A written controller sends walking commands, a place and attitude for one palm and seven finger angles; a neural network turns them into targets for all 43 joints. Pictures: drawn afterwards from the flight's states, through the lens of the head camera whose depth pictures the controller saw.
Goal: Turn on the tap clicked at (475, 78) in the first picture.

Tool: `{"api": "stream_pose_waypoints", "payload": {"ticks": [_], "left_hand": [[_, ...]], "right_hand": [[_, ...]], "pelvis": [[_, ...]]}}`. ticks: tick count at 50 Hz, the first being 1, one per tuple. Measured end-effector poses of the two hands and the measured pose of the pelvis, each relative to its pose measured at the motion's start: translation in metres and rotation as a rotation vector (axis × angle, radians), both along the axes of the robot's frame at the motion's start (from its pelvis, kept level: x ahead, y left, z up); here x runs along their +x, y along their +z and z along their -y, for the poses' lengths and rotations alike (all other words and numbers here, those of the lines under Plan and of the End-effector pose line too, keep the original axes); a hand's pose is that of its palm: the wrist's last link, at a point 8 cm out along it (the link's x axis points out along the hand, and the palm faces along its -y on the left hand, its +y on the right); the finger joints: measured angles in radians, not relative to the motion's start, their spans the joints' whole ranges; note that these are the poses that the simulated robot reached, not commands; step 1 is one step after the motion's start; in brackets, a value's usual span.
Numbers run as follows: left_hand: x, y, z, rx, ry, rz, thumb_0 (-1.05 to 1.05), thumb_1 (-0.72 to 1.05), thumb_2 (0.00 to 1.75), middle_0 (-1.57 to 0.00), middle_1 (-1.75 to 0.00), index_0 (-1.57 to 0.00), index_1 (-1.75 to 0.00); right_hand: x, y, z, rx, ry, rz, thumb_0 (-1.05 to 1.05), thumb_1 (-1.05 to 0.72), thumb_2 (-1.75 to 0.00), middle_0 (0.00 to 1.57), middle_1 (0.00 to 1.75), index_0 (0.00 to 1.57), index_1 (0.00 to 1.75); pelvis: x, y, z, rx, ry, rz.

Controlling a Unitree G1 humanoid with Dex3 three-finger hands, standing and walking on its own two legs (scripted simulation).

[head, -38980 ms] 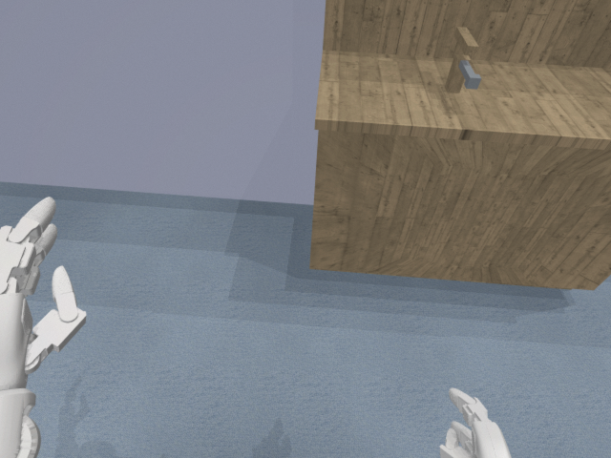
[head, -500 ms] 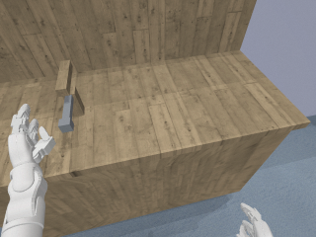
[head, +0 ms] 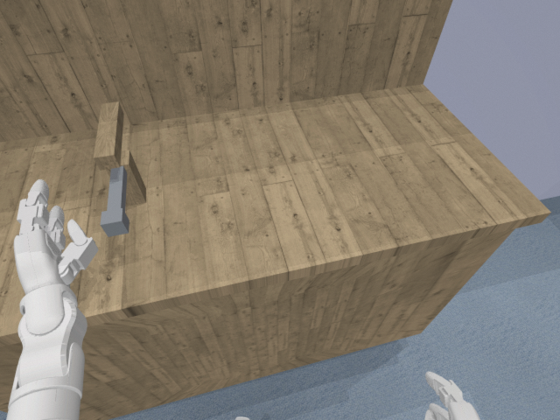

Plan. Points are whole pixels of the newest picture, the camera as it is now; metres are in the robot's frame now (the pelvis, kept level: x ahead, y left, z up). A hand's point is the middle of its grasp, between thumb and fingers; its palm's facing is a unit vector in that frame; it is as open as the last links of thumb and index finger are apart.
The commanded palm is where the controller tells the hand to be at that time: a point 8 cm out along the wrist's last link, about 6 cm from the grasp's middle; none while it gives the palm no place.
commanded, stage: reach beside the lever's end, fingers flat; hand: left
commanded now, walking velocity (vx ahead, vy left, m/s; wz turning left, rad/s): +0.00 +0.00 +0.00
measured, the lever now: (115, 222) +0.35 +0.26 +0.10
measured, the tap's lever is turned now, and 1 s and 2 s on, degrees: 0 5 32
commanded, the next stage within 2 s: push the lever round in 0.12 s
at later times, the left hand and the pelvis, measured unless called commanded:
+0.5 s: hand (102, 242) +0.32 +0.27 +0.09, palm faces +0.50 -0.86 -0.07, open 7.8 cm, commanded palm +0.28 +0.30 +0.09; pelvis +0.00 +0.00 +0.00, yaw +0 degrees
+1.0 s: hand (117, 238) +0.33 +0.25 +0.09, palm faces +0.51 -0.86 -0.06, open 7.8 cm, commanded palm +0.29 +0.28 +0.09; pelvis +0.00 -0.01 +0.00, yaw +0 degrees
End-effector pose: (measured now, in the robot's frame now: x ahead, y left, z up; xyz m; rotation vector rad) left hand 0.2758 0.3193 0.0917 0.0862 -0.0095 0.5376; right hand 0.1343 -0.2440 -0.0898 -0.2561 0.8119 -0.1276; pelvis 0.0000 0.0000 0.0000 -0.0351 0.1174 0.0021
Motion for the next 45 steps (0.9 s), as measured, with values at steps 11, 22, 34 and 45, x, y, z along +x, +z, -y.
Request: {"api": "stream_pose_waypoints", "payload": {"ticks": [11, 22, 34, 45], "left_hand": [[0.003, 0.0, -0.001, -0.004, -0.001, 0.003, 0.02, 0.89, 0.9, -0.15, -0.15, -0.15, -0.15], [0.001, 0.0, 0.009, -0.006, -0.008, 0.007, 0.02, 0.89, 0.9, -0.15, -0.15, -0.15, -0.15], [0.007, -0.002, 0.023, -0.006, 0.002, -0.002, 0.01, 0.89, 0.9, -0.15, -0.15, -0.15, -0.15], [0.01, -0.003, 0.028, -0.012, 0.0, 0.001, 0.02, 0.9, 0.91, -0.15, -0.15, -0.15, -0.15]], "right_hand": [[0.008, 0.001, -0.003, 0.0, 0.017, 0.016, 0.01, -0.9, -0.9, 0.21, 0.3, 0.2, 0.3], [0.008, 0.001, -0.001, 0.005, 0.018, 0.017, 0.01, -0.9, -0.9, 0.21, 0.3, 0.2, 0.3], [0.006, -0.001, 0.003, 0.011, 0.017, 0.007, 0.01, -0.9, -0.9, 0.21, 0.3, 0.2, 0.3], [0.004, -0.003, 0.009, 0.011, 0.013, -0.004, 0.01, -0.9, -0.9, 0.21, 0.3, 0.2, 0.3]], "pelvis": [[-0.002, -0.001, 0.001, -0.002, 0.006, -0.003], [-0.002, -0.001, 0.002, -0.002, 0.007, 0.0], [-0.003, -0.001, 0.008, 0.002, 0.007, 0.001], [-0.003, -0.002, 0.011, 0.003, 0.008, -0.003]]}}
